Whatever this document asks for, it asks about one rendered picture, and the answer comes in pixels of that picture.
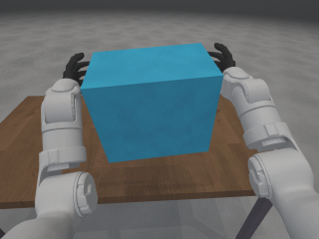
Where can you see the robot left upper arm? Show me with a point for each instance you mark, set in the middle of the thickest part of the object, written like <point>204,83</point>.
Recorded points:
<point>62,203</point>

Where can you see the carton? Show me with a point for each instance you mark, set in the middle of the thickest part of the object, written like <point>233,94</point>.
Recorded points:
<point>152,102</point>

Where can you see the left robot forearm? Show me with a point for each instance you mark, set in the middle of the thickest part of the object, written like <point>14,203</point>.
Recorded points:
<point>62,130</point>

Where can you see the right robot forearm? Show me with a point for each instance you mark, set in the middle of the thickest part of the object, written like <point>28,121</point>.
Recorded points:
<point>263,128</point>

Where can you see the robot right upper arm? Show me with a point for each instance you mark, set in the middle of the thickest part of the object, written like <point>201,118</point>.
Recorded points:
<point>283,176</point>

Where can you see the right robot hand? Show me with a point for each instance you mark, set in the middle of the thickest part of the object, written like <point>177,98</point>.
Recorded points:
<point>226,60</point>

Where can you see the left robot hand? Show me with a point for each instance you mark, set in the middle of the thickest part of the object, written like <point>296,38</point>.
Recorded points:
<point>72,68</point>

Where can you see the table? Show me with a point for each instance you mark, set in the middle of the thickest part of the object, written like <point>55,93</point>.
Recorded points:
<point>220,172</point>

